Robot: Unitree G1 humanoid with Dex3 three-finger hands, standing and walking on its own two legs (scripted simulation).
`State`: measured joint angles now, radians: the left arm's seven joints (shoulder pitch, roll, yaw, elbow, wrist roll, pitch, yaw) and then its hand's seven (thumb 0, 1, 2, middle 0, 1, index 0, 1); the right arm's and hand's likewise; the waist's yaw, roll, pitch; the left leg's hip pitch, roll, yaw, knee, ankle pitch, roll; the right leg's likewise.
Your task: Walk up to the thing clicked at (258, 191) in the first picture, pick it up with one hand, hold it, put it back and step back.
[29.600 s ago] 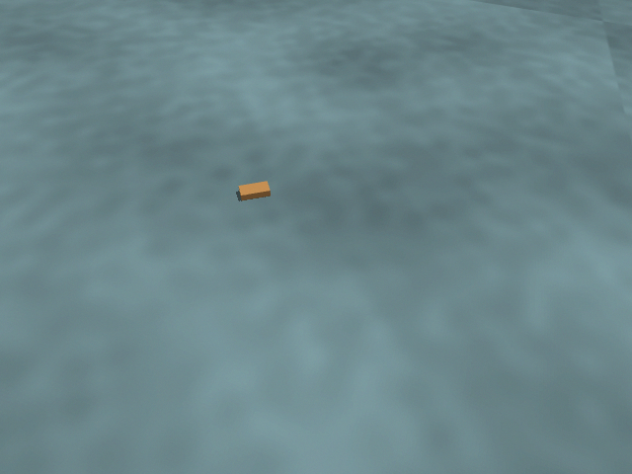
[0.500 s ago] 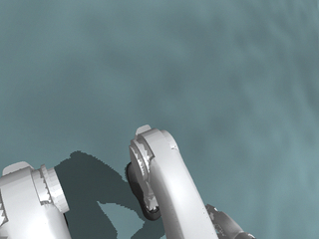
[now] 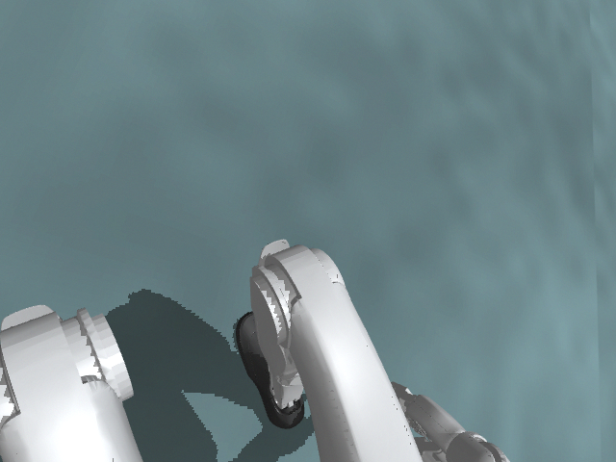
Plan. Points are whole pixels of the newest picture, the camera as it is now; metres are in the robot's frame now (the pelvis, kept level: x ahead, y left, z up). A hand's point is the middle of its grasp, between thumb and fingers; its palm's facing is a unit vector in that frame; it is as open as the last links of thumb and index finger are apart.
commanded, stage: rest palm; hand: left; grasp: from above
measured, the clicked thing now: out of the picture +0.44 +0.35 -0.28
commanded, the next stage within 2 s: close in 0.48 s
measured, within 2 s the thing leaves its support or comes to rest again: neither
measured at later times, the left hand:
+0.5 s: hand out of the picture +0.43 +0.34 -0.26, palm faces -0.44 -0.18 -0.88, open 14.2 cm
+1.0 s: hand out of the picture +0.43 +0.33 -0.25, palm faces -0.41 -0.15 -0.90, open 12.7 cm
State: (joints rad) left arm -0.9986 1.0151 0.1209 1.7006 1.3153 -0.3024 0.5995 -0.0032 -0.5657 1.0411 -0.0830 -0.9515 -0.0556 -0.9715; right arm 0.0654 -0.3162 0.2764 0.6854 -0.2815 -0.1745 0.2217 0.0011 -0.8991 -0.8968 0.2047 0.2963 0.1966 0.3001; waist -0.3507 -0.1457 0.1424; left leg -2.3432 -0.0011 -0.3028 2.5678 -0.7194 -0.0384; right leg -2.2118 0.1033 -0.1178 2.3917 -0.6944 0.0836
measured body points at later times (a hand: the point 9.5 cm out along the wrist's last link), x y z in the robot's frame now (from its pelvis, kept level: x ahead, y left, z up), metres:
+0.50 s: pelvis +0.00 +0.00 +0.00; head +0.27 +0.14 +0.33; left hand +0.45 +0.34 -0.21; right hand +0.06 -0.25 -0.05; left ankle +0.06 +0.13 -0.27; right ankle +0.11 -0.13 -0.26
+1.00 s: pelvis -0.01 +0.00 +0.00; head +0.26 +0.14 +0.33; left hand +0.45 +0.34 -0.20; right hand +0.07 -0.25 -0.05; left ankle +0.06 +0.13 -0.27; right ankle +0.11 -0.13 -0.27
